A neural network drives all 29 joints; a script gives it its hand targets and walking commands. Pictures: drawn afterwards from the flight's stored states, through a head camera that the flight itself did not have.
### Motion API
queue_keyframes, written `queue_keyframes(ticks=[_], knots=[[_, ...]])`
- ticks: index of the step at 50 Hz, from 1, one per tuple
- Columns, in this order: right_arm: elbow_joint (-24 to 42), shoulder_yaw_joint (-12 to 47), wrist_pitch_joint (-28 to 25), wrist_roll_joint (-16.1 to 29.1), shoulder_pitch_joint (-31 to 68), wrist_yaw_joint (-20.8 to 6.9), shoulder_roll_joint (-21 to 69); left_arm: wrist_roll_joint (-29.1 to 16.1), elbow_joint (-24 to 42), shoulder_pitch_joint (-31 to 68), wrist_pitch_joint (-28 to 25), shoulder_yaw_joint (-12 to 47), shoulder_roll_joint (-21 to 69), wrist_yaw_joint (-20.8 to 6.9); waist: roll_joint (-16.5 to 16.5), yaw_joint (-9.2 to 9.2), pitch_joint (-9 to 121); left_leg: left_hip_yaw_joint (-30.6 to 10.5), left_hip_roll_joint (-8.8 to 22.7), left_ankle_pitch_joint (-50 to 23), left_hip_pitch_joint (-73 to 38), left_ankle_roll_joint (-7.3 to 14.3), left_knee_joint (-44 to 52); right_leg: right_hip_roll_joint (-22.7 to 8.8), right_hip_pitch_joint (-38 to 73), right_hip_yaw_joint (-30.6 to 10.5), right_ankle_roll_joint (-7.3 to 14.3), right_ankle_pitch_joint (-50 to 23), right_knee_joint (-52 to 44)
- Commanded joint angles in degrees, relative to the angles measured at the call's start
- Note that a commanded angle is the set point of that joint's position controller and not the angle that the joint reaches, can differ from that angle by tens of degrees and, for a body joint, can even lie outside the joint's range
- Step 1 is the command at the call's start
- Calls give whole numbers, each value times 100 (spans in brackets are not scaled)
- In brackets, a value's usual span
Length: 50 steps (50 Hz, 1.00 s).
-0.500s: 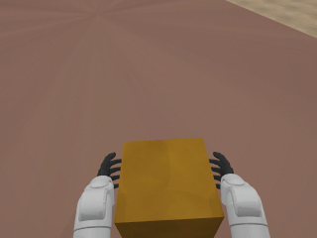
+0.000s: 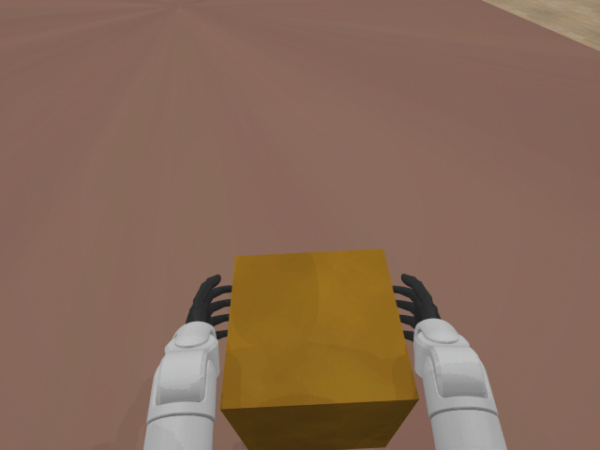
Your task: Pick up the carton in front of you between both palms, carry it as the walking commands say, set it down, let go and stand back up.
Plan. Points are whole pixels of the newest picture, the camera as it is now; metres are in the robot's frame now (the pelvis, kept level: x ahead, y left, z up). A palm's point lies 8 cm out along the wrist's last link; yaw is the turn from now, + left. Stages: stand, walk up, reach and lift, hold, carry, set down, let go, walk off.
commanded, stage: carry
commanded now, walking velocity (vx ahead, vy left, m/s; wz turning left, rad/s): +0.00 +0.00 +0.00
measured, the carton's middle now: (314, 356) +0.29 +0.00 -0.04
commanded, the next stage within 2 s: hold in 0.44 s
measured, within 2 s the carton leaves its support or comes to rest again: neither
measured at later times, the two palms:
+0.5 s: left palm (208, 333) +0.28 +0.14 +0.04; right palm (435, 332) +0.28 -0.16 +0.04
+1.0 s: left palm (222, 305) +0.32 +0.13 +0.04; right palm (446, 343) +0.26 -0.17 +0.05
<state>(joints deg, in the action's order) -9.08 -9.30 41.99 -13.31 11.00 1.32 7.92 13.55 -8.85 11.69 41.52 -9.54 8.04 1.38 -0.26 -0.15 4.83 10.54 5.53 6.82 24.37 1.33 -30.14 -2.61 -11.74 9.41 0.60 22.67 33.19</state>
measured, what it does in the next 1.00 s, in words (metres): stands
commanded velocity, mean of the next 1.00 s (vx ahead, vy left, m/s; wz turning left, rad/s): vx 0.00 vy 0.00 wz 0.00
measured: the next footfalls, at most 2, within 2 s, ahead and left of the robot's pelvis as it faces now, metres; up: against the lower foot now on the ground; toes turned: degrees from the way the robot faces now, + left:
none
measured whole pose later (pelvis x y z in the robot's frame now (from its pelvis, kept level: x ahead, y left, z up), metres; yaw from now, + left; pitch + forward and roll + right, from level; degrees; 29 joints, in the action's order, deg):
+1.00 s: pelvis +0.00 +0.04 +0.01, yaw -12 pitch -6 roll +0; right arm -21.0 -16.5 36.0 -18.1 18.2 -1.7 9.5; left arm 17.7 -16.4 18.1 38.8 -14.8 9.5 1.0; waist -3.1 -0.3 -2.8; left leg -0.3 -0.7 5.9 10.6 0.2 -22.0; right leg -0.4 -2.8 -5.8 -0.6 16.4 24.4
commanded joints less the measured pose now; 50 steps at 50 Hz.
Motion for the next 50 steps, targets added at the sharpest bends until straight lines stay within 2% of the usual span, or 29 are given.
queue_keyframes(ticks=[1,22,23,24,25,26,27,28,29,32,37,40,44,47,50], knots=[[548,3183,-236,1454,2719,-1296,5016,-1409,272,2334,-128,3227,5155,-1290,44,13,1350,-585,441,-929,-1299,34,208,-575,-336,-543,71,-1071,-730],[456,3156,-217,1437,2746,-1304,5050,-1393,187,2361,-124,3158,5165,-1306,20,10,1291,-520,413,-865,-1269,-24,198,-596,-347,-545,112,-1200,-763],[188,2965,-331,1293,2394,-1343,5238,-1370,393,1838,-157,3056,5259,-1326,-948,-53,276,-1329,-1203,-1322,-3661,93,101,324,-1608,-1741,196,-2344,-1564],[102,2824,-535,1139,2268,-1283,5064,-1359,683,2110,-258,3158,5011,-1351,-856,106,459,-1474,-1124,-1534,-3716,47,117,277,-1338,-1876,221,-2356,-1617],[145,2768,-629,1114,2283,-1222,5073,-1405,648,2258,-286,3261,5048,-1370,-644,110,535,-1464,-1154,-1766,-3495,-3,175,361,-897,-1831,158,-2804,-1503],[127,2704,-675,1054,2178,-1161,5008,-1498,637,2299,-309,3329,4968,-1419,-510,189,704,-1455,-1146,-1719,-3191,-73,324,450,-264,-1763,126,-2767,-1486],[145,2695,-697,1044,2223,-1142,4990,-1531,642,2378,-332,3421,5001,-1438,-263,202,813,-1418,-1152,-1741,-3001,-129,438,530,160,-1708,83,-2943,-1461],[75,2713,-707,1050,2271,-1130,5008,-1527,593,2375,-351,3466,4989,-1447,-287,222,809,-1362,-1142,-1556,-3035,-166,495,554,255,-1696,71,-2729,-1556],[144,2839,-728,1159,2498,-1155,5096,-1445,553,2348,-371,3443,5111,-1419,-155,131,781,-1307,-1200,-1416,-3178,-172,509,541,91,-1669,56,-2637,-1587],[163,3072,-722,1346,2762,-1287,5147,-1221,348,2077,-391,3236,5149,-1312,-95,-156,713,-1295,-1218,-1154,-3163,-125,607,569,31,-1606,12,-2296,-1614],[35,3109,-679,1418,3085,-1484,5177,-1066,-52,2116,-381,3026,5323,-1321,-54,-236,527,-1307,-1181,-746,-3369,-123,777,639,-371,-1498,-16,-1619,-1687],[-79,3014,-669,1381,3135,-1543,5211,-1070,-175,2223,-365,3002,5404,-1381,-39,-173,562,-1329,-1131,-741,-3619,-149,814,670,-599,-1488,35,-1401,-1748],[-251,2778,-685,1230,3182,-1573,5199,-1146,-248,2543,-355,3058,5552,-1473,14,18,649,-1358,-1056,-679,-3845,-214,864,731,-785,-1468,104,-1121,-1806],[-680,2359,-794,968,3510,-1677,5054,-1100,-573,3001,-390,2857,5724,-1500,89,104,530,-1437,-973,-40,-3778,-283,922,759,-1003,-1413,182,-541,-1727],[-1377,1830,-1027,661,4084,-1826,4946,-893,-1249,3496,-534,2371,5839,-1511,123,90,428,-1519,-916,662,-3600,-306,890,770,-1285,-1342,233,-73,-1492]])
